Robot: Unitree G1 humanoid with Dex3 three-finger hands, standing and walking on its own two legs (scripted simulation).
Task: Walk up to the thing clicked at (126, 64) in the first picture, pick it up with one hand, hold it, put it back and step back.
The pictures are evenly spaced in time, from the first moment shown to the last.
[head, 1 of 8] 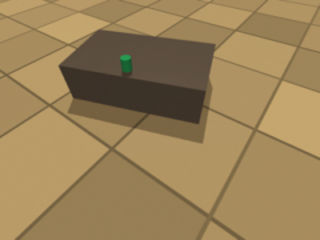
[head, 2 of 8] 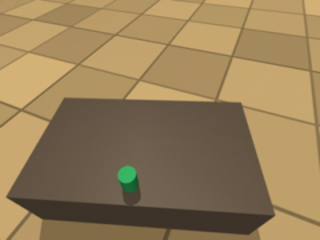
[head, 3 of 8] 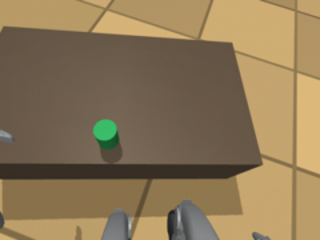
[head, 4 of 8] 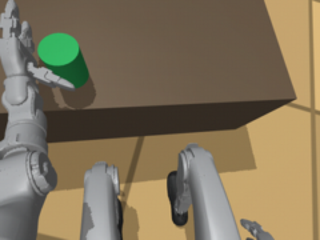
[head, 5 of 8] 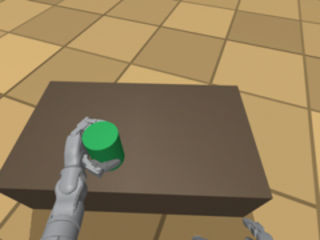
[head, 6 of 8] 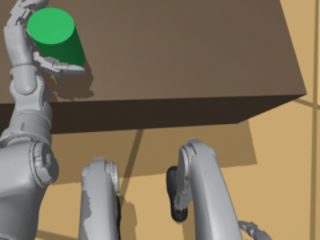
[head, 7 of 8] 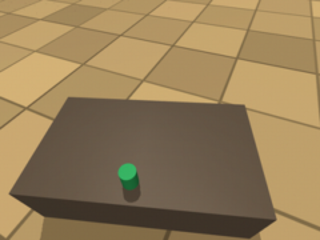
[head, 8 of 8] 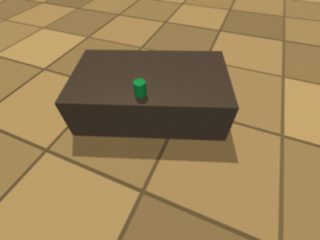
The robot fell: no
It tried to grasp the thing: yes
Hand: left
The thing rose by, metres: 0.38
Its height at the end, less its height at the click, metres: +0.00
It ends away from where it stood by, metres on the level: 0.01
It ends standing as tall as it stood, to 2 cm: yes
